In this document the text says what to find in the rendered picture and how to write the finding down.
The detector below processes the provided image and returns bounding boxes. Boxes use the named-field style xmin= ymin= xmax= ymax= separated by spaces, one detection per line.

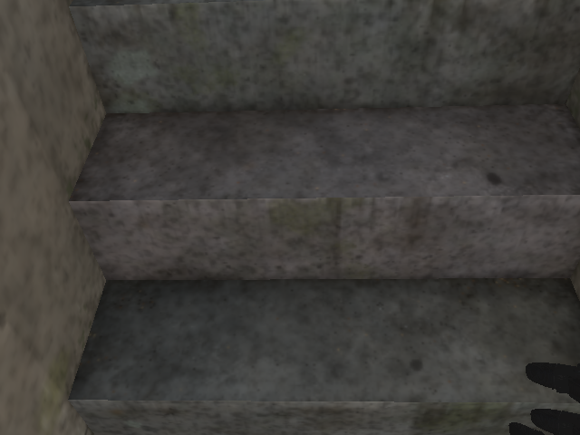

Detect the right robot hand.
xmin=508 ymin=362 xmax=580 ymax=435

